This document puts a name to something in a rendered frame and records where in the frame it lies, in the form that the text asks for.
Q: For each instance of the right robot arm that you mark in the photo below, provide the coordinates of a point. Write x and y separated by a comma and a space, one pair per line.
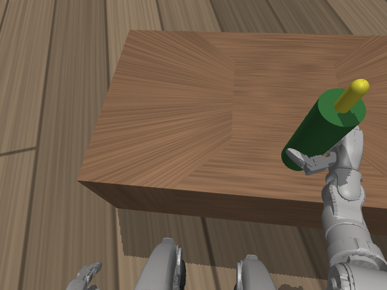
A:
356, 263

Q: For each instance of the right robot hand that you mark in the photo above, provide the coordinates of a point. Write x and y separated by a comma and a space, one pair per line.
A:
345, 153

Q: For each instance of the left robot hand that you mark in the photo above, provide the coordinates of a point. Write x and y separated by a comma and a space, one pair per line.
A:
84, 277

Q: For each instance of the bottle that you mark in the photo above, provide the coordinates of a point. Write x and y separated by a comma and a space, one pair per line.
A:
335, 114

